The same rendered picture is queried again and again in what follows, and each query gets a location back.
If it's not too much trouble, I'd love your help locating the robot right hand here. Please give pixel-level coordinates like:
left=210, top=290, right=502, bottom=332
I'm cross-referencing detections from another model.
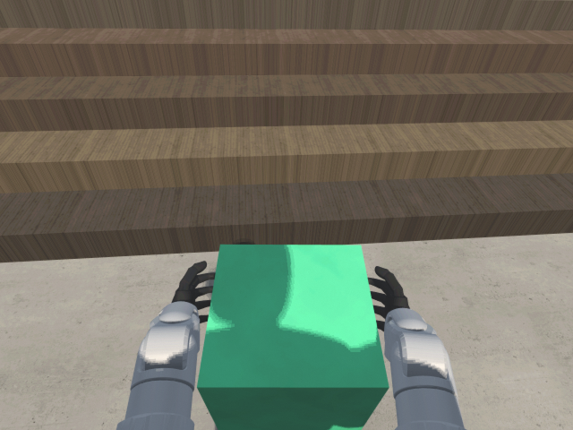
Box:
left=368, top=266, right=410, bottom=331

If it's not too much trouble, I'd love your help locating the carton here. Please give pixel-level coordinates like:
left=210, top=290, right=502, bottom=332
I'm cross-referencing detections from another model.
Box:
left=197, top=245, right=389, bottom=430

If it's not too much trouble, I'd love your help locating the robot right forearm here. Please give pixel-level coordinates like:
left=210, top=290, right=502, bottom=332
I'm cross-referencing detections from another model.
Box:
left=384, top=308, right=466, bottom=430

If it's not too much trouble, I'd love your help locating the robot left hand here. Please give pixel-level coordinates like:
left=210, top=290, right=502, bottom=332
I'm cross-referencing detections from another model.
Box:
left=172, top=261, right=216, bottom=323

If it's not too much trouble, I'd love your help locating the robot left forearm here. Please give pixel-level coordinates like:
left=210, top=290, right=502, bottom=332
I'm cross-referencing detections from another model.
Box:
left=116, top=301, right=200, bottom=430

